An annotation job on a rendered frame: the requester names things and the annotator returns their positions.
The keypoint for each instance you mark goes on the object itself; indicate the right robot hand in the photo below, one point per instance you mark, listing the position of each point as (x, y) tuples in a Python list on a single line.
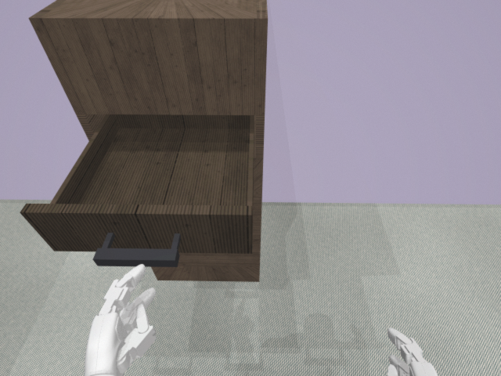
[(412, 355)]

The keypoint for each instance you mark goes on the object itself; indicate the handle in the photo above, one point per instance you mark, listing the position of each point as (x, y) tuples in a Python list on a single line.
[(107, 256)]

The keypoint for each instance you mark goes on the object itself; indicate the cabinet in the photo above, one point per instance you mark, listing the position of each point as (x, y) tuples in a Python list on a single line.
[(170, 57)]

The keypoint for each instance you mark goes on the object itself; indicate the drawer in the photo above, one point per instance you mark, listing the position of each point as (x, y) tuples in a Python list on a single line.
[(145, 177)]

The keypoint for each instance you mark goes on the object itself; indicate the left robot hand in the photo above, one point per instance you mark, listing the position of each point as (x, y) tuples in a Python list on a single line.
[(110, 330)]

